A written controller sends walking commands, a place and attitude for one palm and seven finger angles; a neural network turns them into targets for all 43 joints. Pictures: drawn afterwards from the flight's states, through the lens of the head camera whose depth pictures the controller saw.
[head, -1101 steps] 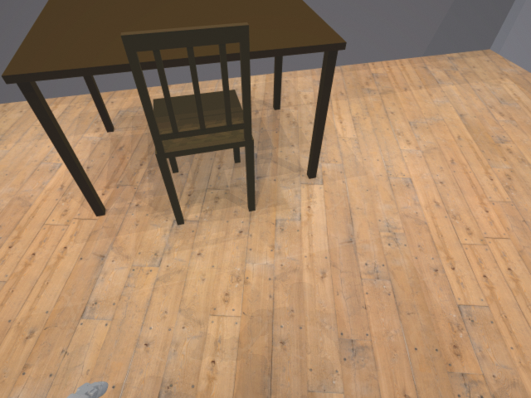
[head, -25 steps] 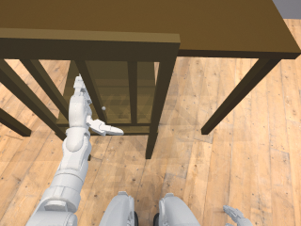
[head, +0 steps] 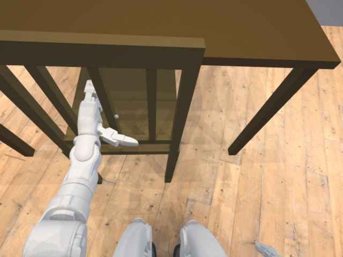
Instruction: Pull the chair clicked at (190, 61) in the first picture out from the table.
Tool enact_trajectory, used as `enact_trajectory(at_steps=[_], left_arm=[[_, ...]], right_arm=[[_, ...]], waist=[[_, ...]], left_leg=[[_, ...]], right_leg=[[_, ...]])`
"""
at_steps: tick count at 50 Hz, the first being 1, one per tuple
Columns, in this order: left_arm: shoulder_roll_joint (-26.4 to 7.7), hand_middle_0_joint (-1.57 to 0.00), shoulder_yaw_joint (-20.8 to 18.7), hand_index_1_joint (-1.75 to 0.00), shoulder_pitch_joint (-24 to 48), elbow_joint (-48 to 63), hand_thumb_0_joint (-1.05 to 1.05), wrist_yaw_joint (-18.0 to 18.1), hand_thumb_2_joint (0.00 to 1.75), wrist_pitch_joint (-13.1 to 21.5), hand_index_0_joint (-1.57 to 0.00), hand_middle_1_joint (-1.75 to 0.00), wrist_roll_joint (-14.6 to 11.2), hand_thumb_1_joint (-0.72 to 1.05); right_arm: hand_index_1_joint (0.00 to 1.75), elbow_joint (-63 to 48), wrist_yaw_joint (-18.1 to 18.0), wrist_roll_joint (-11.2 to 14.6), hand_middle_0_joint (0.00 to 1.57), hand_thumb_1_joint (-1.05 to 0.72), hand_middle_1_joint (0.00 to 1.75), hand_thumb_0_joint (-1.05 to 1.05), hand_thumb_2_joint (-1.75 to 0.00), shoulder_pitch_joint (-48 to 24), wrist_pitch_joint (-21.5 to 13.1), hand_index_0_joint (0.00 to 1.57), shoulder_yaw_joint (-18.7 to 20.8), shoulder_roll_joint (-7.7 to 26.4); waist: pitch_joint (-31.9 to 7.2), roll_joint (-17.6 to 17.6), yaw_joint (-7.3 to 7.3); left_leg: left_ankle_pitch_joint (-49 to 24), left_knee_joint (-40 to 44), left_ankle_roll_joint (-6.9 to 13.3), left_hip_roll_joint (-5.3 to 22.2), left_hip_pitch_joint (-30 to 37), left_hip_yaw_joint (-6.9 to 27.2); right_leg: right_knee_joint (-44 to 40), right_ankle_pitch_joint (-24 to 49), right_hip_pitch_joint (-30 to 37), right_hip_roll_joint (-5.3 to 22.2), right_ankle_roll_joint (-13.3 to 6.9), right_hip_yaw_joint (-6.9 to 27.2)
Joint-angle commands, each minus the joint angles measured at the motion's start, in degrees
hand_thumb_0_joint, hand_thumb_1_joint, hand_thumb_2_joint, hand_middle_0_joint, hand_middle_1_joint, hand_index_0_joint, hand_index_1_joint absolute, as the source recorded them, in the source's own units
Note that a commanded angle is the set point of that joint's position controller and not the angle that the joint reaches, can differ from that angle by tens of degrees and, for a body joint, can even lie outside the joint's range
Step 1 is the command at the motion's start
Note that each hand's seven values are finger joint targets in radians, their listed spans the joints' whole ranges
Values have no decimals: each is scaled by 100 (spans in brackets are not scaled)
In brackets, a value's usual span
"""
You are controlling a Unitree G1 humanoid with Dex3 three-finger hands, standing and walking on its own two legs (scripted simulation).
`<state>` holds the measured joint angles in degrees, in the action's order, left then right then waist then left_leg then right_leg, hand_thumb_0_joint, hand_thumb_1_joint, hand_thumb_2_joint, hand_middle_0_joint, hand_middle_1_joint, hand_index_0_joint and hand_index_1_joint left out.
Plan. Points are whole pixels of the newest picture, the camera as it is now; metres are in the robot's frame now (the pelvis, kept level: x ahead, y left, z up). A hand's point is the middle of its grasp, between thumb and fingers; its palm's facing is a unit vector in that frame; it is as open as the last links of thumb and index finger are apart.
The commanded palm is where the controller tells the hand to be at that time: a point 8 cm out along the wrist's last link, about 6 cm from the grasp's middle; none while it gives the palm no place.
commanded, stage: hook a spindle and tug to test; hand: left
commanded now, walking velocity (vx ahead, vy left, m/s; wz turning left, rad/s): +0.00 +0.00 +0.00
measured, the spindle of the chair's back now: (109, 110) +0.45 +0.14 +0.02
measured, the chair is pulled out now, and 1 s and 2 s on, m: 0.00 0.00 0.05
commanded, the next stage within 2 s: step backward, pulling the chair out in 1.56 s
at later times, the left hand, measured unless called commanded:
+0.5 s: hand (120, 117) +0.43 +0.11 +0.02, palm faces +0.03 -1.00 -0.02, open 14.3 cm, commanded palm +0.41 +0.15 +0.02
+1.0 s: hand (120, 118) +0.43 +0.11 +0.02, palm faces +0.02 -1.00 -0.02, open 4.9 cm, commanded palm +0.40 +0.15 +0.02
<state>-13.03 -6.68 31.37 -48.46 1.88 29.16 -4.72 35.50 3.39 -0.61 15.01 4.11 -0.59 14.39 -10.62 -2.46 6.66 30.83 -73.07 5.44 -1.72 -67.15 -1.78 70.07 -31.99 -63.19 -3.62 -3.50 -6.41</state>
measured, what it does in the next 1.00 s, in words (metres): stands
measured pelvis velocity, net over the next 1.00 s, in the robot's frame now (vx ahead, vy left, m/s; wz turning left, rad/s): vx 0.01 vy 0.00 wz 0.00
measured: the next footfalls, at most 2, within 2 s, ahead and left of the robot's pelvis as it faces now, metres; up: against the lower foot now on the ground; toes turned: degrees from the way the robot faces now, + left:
none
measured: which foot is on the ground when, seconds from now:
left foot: down 0.00-1.00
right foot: down 0.00-1.00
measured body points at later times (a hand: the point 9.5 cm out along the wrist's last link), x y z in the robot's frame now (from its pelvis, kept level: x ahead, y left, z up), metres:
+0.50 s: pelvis +0.00 -0.01 +0.00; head +0.13 +0.01 +0.43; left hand +0.43 +0.17 +0.02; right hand +0.08 -0.26 -0.12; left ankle +0.03 +0.06 -0.62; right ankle +0.01 -0.09 -0.62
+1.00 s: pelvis +0.01 +0.00 +0.00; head +0.13 +0.01 +0.44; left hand +0.42 +0.17 +0.02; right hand +0.09 -0.26 -0.12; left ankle +0.03 +0.06 -0.62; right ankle +0.01 -0.09 -0.62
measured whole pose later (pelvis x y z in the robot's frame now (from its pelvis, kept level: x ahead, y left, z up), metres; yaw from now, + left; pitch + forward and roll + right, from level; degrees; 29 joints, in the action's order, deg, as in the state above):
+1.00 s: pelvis +0.01 +0.00 +0.00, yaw +0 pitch +25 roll -3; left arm -11.0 -5.5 28.3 -44.4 3.0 29.2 -5.7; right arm 34.9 3.7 -0.6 14.4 4.8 -0.2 13.9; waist -10.5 -2.4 5.9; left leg 31.0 -72.1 5.2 -1.7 -66.3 -1.9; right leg 69.4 -32.1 -62.6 -3.8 -3.7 -6.1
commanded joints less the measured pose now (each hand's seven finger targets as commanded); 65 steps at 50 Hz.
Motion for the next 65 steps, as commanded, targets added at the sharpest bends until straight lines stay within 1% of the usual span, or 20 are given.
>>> enact_trajectory(at_steps=[1,3,6,7,10,11,12,15,18,22,28,31,36,37,40,43,50,51,54,65], left_arm=[[-349,-6,-69,-8,1642,1416,0,-132,30,249,-6,-8,-202,-50],[-409,-6,-57,-8,1964,1820,0,-65,30,405,-6,-8,-216,-50],[-501,-11,-93,-24,2164,1949,0,123,30,614,-11,-24,-73,-50],[-625,-13,-206,-30,2034,1856,0,185,30,654,-13,-30,-6,-50],[-366,-18,77,-46,2092,1559,0,245,30,659,-18,-46,174,-50],[-412,-20,22,-52,1979,1449,0,246,30,636,-20,-52,196,-50],[-208,-22,204,-57,1995,1320,0,201,30,580,-22,-57,187,-50],[-332,-27,-1,-74,1830,1113,0,150,30,376,-27,-74,78,-50],[-131,-32,201,-90,1906,1311,0,72,30,295,-32,-90,-17,-50],[-331,-39,49,-112,1989,1463,0,86,40,390,-39,-112,-36,-28],[-265,-50,123,-145,1699,1506,0,83,54,503,-50,-145,-8,6],[-162,-50,254,-145,1782,1598,0,76,61,524,-50,-145,8,23],[-294,-50,111,-145,1784,1499,0,65,73,461,-50,-145,-15,51],[-319,-50,62,-145,1708,1517,0,69,76,467,-50,-145,-18,56],[-118,-50,245,-145,1669,1535,0,51,83,443,-50,-145,-14,73],[-288,-50,79,-145,1679,1495,0,80,90,422,-50,-145,-16,90],[-56,-50,286,-145,1282,1785,0,51,90,385,-50,-145,-41,90],[-96,-50,222,-145,1122,1885,0,54,90,381,-50,-145,-63,90],[-177,-50,159,-145,837,1866,0,66,90,324,-50,-145,-66,90],[99,-50,405,-145,183,2401,0,114,90,282,-50,-145,-72,90]], right_arm=[[30,-591,-58,50,20,-90,30,0,-90,479,-104,20,399,981],[30,-594,-75,42,20,-90,30,0,-90,447,-126,20,391,945],[30,-483,-71,-5,20,-90,30,0,-90,469,-170,20,398,922],[30,-459,-69,-22,20,-90,30,0,-90,481,-170,20,391,925],[30,-432,-43,-44,20,-90,30,0,-90,466,-161,20,382,903],[30,-425,-37,-38,20,-90,30,0,-90,474,-148,20,390,918],[30,-436,-31,-33,20,-90,30,0,-90,468,-129,20,384,916],[30,-454,-40,-14,20,-90,30,0,-90,518,-77,20,390,953],[30,-515,-53,21,20,-90,30,0,-90,484,-56,20,385,915],[30,-468,-80,9,20,-90,30,0,-90,510,-84,20,378,906],[30,-481,-33,-2,20,-90,30,0,-90,483,-102,20,377,878],[30,-474,-25,4,20,-90,30,0,-90,480,-109,20,392,875],[30,-447,-32,9,20,-90,30,0,-90,507,-86,20,407,911],[30,-460,-36,0,20,-90,30,0,-90,509,-91,20,404,911],[30,-481,-19,11,20,-90,30,0,-90,477,-81,20,403,880],[30,-467,-40,7,20,-90,30,0,-90,492,-66,20,404,902],[30,-573,-6,15,20,-90,30,0,-90,431,-54,20,409,872],[30,-594,4,21,20,-90,30,0,-90,411,-50,20,418,871],[30,-633,5,28,20,-90,30,0,-90,385,-29,20,401,874],[30,-763,61,37,20,-90,30,0,-90,315,-8,20,433,837]], waist=[[-2638,-348,43],[-2746,-397,77],[-2767,-382,144],[-2728,-338,94],[-2532,-265,222],[-2466,-372,149],[-2398,-305,214],[-2457,-217,156],[-2527,-171,194],[-2563,-60,201],[-2586,-225,122],[-2519,-351,165],[-2504,-77,199],[-2563,-139,143],[-2525,-234,159],[-2477,-120,153],[-2640,-203,68],[-2646,-306,-9],[-2491,-90,-7],[-2527,-186,-100]], left_leg=[[-2118,983,-454,302,2708,929],[-2254,959,-465,314,2835,952],[-2324,856,-464,319,2859,972],[-2269,847,-471,306,2720,950],[-2032,799,-430,289,2499,921],[-1942,842,-457,294,2524,940],[-1875,857,-443,295,2527,962],[-1965,887,-421,271,2447,893],[-1964,898,-387,252,2457,839],[-2069,837,-358,244,2367,789],[-2153,831,-377,231,2404,743],[-2198,843,-389,250,2519,775],[-2176,816,-374,253,2402,785],[-2197,828,-371,239,2397,765],[-2305,837,-386,251,2527,779],[-2245,834,-378,246,2430,775],[-2535,895,-419,283,2696,840],[-2548,913,-436,275,2733,827],[-2475,918,-404,262,2569,770],[-2877,951,-479,340,2919,871]], right_leg=[[-899,1625,655,133,139,519],[-880,1718,678,128,155,533],[-792,1732,532,109,175,537],[-762,1706,587,112,174,540],[-766,1601,465,122,194,555],[-777,1486,409,126,172,542],[-814,1441,373,133,179,533],[-860,1571,579,123,168,533],[-945,1673,734,133,190,573],[-932,1839,879,125,201,614],[-917,1918,936,123,178,629],[-908,1935,809,125,177,607],[-906,1962,869,119,196,611],[-902,1983,925,125,191,614],[-890,2023,833,127,185,584],[-898,1991,870,121,187,591],[-848,2126,885,126,172,530],[-857,2101,907,124,161,533],[-898,2139,1015,115,162,550],[-833,2233,878,117,160,480]])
